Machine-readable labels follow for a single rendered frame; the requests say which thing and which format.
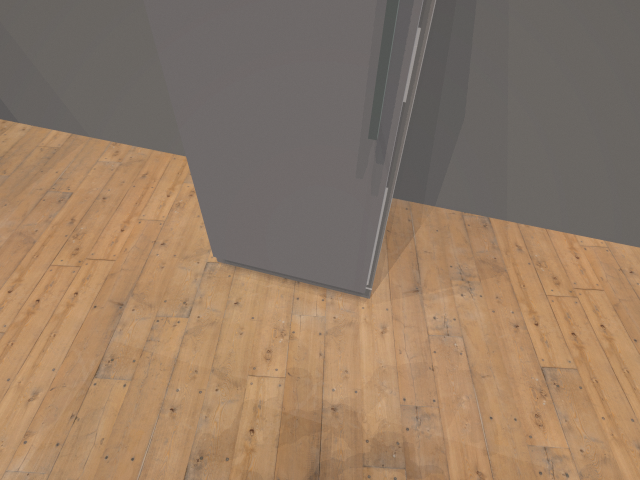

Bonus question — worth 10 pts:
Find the handle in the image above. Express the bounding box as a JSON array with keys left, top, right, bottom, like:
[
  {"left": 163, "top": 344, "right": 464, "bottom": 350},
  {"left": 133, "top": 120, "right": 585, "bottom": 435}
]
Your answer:
[{"left": 368, "top": 0, "right": 400, "bottom": 140}]

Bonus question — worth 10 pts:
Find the fridge door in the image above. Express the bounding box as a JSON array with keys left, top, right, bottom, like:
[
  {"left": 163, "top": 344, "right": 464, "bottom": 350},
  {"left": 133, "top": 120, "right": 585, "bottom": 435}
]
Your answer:
[{"left": 143, "top": 0, "right": 423, "bottom": 294}]

